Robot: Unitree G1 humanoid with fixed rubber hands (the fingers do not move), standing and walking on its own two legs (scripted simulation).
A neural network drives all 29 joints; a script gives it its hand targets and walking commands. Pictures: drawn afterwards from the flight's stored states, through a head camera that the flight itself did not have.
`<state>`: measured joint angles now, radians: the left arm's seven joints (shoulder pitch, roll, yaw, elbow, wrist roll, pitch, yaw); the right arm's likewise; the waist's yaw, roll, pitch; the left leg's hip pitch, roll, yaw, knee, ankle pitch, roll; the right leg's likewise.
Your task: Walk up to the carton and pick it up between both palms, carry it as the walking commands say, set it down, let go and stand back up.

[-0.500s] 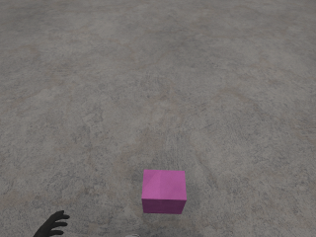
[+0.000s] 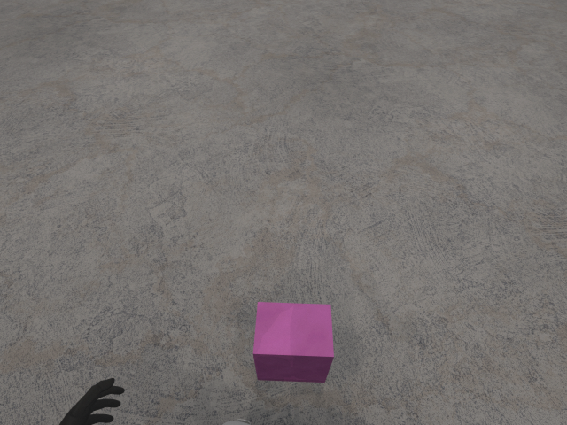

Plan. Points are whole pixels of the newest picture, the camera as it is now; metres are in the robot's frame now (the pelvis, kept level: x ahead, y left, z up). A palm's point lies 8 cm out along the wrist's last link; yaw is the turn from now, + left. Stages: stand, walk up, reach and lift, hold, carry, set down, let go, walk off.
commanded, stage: walk up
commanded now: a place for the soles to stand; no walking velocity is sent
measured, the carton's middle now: (292, 343) +0.46 +0.00 -0.61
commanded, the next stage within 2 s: none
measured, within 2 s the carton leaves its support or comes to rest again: neither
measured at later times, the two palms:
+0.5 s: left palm out of the picture +0.10 +0.28 -0.07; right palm out of the picture +0.04 -0.38 -0.09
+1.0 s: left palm out of the picture +0.09 +0.28 -0.08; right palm out of the picture +0.02 -0.38 -0.08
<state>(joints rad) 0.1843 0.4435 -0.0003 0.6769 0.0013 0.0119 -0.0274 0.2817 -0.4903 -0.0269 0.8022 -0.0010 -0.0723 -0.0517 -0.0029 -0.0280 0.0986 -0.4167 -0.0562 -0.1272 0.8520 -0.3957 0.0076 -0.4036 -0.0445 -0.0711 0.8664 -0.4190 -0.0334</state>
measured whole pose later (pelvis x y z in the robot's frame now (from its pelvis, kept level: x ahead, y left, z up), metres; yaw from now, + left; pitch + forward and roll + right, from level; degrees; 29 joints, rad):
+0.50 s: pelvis -0.03 -0.03 +0.00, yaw +2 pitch -3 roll +2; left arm 0.18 0.46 0.00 0.68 0.00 0.03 -0.03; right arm 0.32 -0.49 -0.03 0.80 0.00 -0.08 -0.06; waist 0.00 -0.03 0.14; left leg -0.38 -0.04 -0.12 0.81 -0.41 0.00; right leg -0.42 -0.07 -0.10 0.91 -0.44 -0.06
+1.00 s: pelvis -0.03 -0.03 +0.00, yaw +2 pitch -4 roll +2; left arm 0.18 0.46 0.00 0.68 0.00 0.02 -0.03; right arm 0.34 -0.47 -0.03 0.81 0.00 -0.07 -0.06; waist 0.00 -0.05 0.12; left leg -0.38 -0.03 -0.12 0.83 -0.40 -0.02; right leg -0.41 -0.06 -0.11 0.89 -0.43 -0.06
